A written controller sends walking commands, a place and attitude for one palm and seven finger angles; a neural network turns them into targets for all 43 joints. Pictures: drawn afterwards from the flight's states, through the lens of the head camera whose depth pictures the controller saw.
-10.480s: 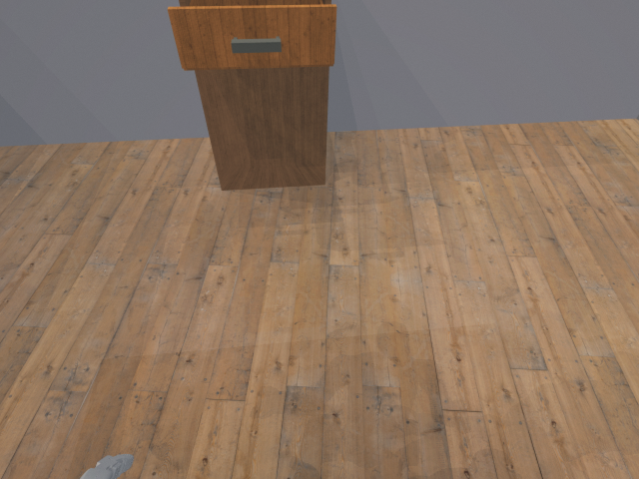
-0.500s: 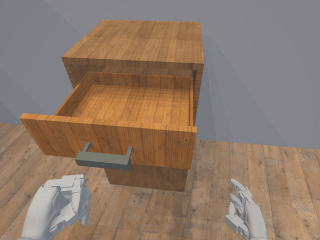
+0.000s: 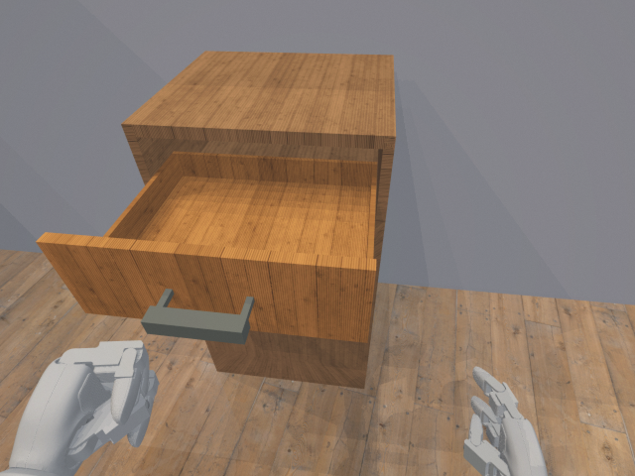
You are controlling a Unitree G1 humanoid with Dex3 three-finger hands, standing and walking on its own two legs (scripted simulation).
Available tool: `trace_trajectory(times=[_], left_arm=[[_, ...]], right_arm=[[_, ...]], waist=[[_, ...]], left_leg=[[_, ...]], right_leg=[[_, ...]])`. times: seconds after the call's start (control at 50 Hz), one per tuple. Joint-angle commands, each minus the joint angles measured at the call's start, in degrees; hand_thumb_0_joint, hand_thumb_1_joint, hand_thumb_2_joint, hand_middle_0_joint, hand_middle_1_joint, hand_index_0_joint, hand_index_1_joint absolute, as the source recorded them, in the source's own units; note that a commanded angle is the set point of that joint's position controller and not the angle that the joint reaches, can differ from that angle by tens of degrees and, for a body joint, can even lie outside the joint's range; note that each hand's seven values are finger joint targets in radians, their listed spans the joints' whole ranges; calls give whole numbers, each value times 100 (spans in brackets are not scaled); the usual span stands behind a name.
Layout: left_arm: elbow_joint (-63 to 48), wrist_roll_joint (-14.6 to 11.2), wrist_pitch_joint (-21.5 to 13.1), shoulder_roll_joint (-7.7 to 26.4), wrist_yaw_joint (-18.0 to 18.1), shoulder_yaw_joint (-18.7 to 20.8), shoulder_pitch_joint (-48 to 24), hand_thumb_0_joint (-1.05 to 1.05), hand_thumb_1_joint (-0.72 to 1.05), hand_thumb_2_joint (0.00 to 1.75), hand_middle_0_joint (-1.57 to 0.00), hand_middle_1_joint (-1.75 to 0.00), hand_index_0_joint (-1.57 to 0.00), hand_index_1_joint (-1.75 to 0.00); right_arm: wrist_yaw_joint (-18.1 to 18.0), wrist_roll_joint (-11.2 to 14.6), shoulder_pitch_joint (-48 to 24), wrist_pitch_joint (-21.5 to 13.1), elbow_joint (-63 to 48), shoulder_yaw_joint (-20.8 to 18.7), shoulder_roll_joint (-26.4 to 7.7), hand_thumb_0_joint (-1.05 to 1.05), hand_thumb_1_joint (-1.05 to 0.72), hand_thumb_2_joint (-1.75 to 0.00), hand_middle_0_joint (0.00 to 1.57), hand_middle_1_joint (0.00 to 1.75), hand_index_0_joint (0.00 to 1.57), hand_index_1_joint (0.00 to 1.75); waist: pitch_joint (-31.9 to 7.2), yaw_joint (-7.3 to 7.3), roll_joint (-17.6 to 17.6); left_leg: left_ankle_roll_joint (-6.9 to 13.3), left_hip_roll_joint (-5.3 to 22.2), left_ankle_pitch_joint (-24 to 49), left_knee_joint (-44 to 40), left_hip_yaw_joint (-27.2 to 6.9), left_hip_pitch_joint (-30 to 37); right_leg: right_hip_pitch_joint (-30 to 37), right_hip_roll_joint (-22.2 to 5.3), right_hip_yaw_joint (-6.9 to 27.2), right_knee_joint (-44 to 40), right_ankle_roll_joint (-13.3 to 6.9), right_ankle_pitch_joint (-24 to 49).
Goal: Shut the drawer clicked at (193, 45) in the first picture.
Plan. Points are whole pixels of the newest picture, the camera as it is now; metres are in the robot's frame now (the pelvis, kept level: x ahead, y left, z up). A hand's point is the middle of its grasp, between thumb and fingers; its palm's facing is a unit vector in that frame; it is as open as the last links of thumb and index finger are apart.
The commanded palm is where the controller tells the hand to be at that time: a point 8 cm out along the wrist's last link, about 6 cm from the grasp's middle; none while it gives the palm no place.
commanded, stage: raise the hand and make a fist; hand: left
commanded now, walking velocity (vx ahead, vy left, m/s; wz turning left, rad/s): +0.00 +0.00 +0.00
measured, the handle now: (202, 311) +0.31 +0.20 +0.05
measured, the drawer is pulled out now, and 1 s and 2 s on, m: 0.29 0.29 0.29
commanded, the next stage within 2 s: bring the fist close to the handle in 0.06 s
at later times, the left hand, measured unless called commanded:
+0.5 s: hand (167, 395) +0.17 +0.18 +0.11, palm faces +0.05 -0.99 -0.10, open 3.2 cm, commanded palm +0.13 +0.23 +0.12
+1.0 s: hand (194, 386) +0.20 +0.17 +0.07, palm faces +0.01 -1.00 -0.05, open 3.2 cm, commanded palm +0.17 +0.23 +0.07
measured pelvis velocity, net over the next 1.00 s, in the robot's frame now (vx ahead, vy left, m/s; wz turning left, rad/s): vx -0.01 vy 0.01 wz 0.00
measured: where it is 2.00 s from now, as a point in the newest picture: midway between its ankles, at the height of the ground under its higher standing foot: outside the picture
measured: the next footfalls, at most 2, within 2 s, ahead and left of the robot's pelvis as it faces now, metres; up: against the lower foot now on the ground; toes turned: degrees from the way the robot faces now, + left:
none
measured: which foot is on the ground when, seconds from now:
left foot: down 0.00-1.00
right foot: down 0.00-1.00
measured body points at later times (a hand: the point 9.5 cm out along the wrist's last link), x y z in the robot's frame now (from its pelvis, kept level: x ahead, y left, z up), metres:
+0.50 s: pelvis -0.01 -0.01 +0.00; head -0.02 -0.03 +0.45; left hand +0.16 +0.23 +0.12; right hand +0.18 -0.24 -0.06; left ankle -0.04 +0.12 -0.72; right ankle +0.02 -0.10 -0.72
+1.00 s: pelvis -0.01 +0.01 -0.01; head +0.02 +0.00 +0.44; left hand +0.19 +0.22 +0.07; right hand +0.17 -0.21 -0.08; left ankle -0.04 +0.12 -0.72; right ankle +0.02 -0.10 -0.72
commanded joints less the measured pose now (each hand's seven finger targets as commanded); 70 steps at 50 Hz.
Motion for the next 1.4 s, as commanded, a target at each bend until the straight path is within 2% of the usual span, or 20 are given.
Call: trace_trajectory(times=[0.0, 0.06, 0.12, 0.22, 0.26, 0.32, 0.4, 0.46, 0.52, 0.66, 0.74, 0.78, 0.8, 0.88, 1.0, 1.14, 1.18, 1.24, 1.32, 1.38], left_arm=[[-972, -185, -591, 557, -38, 491, -215, 0, 90, 90, -140, -160, -140, -160], [-583, -193, -416, 651, -147, 574, -428, 0, 90, 90, -140, -160, -140, -160], [-533, -218, -292, 791, -207, 704, -659, 0, 90, 90, -140, -160, -140, -160], [-414, -297, -462, 750, -173, 723, -1028, 0, 90, 90, -140, -160, -140, -160], [-160, -313, -581, 736, -168, 745, -1042, 0, 90, 90, -140, -160, -140, -160], [59, -247, -705, 696, -184, 652, -1209, 0, 90, 90, -140, -160, -140, -160], [330, -159, -798, 644, -180, 571, -1326, 0, 90, 90, -140, -160, -140, -160], [390, -107, -907, 514, -173, 407, -1361, 0, 90, 90, -140, -160, -140, -160], [401, -41, -1033, 609, -102, 527, -1411, 0, 90, 90, -140, -160, -140, -160], [714, 46, -1218, 233, -58, 167, -1345, 0, 90, 90, -140, -160, -140, -160], [842, 152, -1284, 99, -3, -35, -1345, 0, 90, 90, -140, -160, -140, -160], [708, 205, -1366, 57, 14, -186, -1556, 0, 90, 90, -140, -160, -140, -160], [696, 239, -1415, 204, 91, -37, -1620, 0, 90, 90, -140, -160, -140, -160], [777, 316, -1564, -25, 192, -331, -1735, 0, 90, 90, -140, -160, -140, -160], [1251, 391, -1628, -4, 259, -296, -1715, 0, 90, 90, -140, -160, -140, -160], [1495, 382, -1820, 31, 288, -309, -2250, 0, 90, 90, -140, -160, -140, -160], [1162, 351, -1957, 35, 286, -364, -2264, 0, 90, 90, -140, -160, -140, -160], [1053, 358, -2011, 73, 352, -319, -1923, 0, 90, 90, -140, -160, -140, -160], [1428, 366, -1861, -30, 355, -349, -1609, 0, 90, 90, -140, -160, -140, -160], [1409, 342, -1729, -59, 318, -429, -1673, 0, 90, 90, -140, -160, -140, -160]], right_arm=[[-26, 24, -899, -473, -903, -187, -502, 0, -90, -90, 20, 30, 20, 30], [-115, 52, -914, -456, -888, -205, -523, 0, -90, -90, 20, 30, 20, 30], [-169, 92, -981, -463, -901, -182, -516, 0, -90, -90, 20, 30, 20, 30], [-192, 31, -868, -581, -815, -185, -577, 0, -90, -90, 20, 30, 20, 30], [-195, -7, -791, -608, -733, -223, -600, 0, -90, -90, 20, 30, 20, 30], [-172, -26, -784, -620, -696, -238, -619, 0, -90, -90, 20, 30, 20, 30], [-157, -55, -777, -590, -661, -283, -648, 0, -90, -90, 20, 30, 20, 30], [-143, -93, -690, -594, -665, -309, -650, 0, -90, -90, 20, 30, 20, 30], [-124, -135, -664, -555, -637, -342, -639, 0, -90, -90, 20, 30, 20, 30], [-45, -199, -583, -395, -610, -394, -657, 0, -90, -90, 20, 30, 20, 30], [-16, -240, -535, -278, -641, -405, -649, 0, -90, -90, 20, 30, 20, 30], [4, -257, -501, -232, -684, -400, -671, 0, -90, -90, 20, 30, 20, 30], [6, -266, -529, -200, -672, -412, -687, 0, -90, -90, 20, 30, 20, 30], [43, -289, -439, -116, -731, -384, -657, 0, -90, -90, 20, 30, 20, 30], [61, -311, -391, 110, -768, -416, -688, 0, -90, -90, 20, 30, 20, 30], [69, -325, -301, 297, -837, -405, -707, 0, -90, -90, 20, 30, 20, 30], [86, -321, -302, 272, -915, -412, -696, 0, -90, -90, 20, 30, 20, 30], [123, -316, -244, 294, -943, -436, -671, 0, -90, -90, 20, 30, 20, 30], [129, -295, -264, 408, -926, -452, -679, 0, -90, -90, 20, 30, 20, 30], [122, -276, -319, 482, -1012, -443, -706, 0, -90, -90, 20, 30, 20, 30]], waist=[[107, -20, -120], [356, -28, -534], [428, -26, -333], [173, -58, -236], [134, -84, -482], [123, -112, -232], [76, -134, -317], [-28, -149, -411], [-277, -123, -325], [-350, -194, -269], [-293, -253, -397], [-400, -312, -264], [-450, -303, -276], [-484, -347, -163], [-646, -348, -322], [-700, -440, -266], [-1026, -384, -20], [-1280, -337, -81], [-900, -401, -394], [-694, -421, -325]], left_leg=[[79, -80, 1359, -587, -63, -490], [120, -68, 1021, -610, -55, -656], [136, -82, 795, -600, -22, -643], [135, -109, 859, -522, -25, -594], [136, -114, 910, -439, -21, -648], [122, -129, 896, -405, 8, -729], [134, -152, 925, -381, 13, -848], [145, -155, 1080, -395, 16, -855], [142, -161, 1276, -376, 19, -858], [117, -167, 1506, -346, 9, -931], [117, -151, 1537, -320, -38, -1040], [108, -145, 1541, -267, -54, -1003], [102, -131, 1533, -257, -87, -1044], [54, -114, 1510, -178, -128, -1104], [27, -108, 1600, -12, -132, -1335], [-2, -108, 1462, 189, -149, -1618], [-13, -105, 1639, 230, -146, -1479], [-13, -87, 1890, 266, -129, -1444], [13, -75, 1741, 268, -102, -1696], [30, -103, 1386, 245, -79, -1829]], right_leg=[[367, -1, 339, -699, 99, 918], [227, -56, 557, -933, 149, 286], [160, -108, 732, -1138, 158, -293], [210, -141, 755, -1121, 184, -381], [200, -177, 836, -1139, 224, -299], [167, -224, 898, -1117, 221, -308], [161, -210, 851, -1018, 211, -240], [184, -201, 732, -872, 213, 59], [276, -198, 671, -721, 193, 374], [165, -129, 388, -355, 160, 996], [30, -104, 304, -215, 142, 1032], [-79, -101, 276, -119, 143, 1034], [-86, -91, 267, -72, 132, 982], [-301, -74, 208, 111, 110, 900], [-393, -66, 213, 288, 88, 982], [-671, -65, 225, 491, 78, 834], [-584, -77, 243, 565, 62, 948], [-406, -83, 256, 591, 64, 1186], [-479, -74, 240, 544, 80, 1159], [-575, -90, 273, 473, 94, 872]])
